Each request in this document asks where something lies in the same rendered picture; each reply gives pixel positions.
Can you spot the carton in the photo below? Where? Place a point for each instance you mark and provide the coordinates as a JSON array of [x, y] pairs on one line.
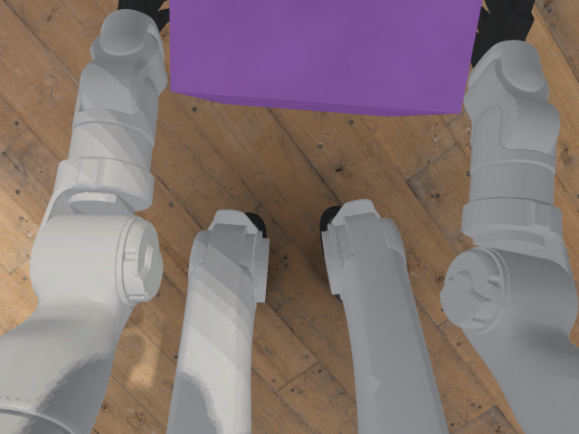
[[385, 58]]

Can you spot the robot left hand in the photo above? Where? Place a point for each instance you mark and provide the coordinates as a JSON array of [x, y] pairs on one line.
[[149, 7]]

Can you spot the robot right hand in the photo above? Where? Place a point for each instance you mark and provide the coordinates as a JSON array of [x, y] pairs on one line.
[[506, 20]]

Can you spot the left robot forearm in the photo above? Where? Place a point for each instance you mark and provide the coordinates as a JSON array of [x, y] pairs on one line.
[[114, 123]]

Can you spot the right robot upper arm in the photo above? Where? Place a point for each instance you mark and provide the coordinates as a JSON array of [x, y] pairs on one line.
[[517, 311]]

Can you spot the robot left shin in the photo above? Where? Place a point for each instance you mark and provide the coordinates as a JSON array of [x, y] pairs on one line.
[[201, 242]]

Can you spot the right robot foot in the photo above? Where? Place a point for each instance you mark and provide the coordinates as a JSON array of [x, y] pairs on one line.
[[326, 218]]

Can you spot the left robot upper arm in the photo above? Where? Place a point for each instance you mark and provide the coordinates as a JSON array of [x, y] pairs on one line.
[[89, 272]]

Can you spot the right robot forearm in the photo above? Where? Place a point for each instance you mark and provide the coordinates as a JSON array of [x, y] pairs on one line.
[[513, 156]]

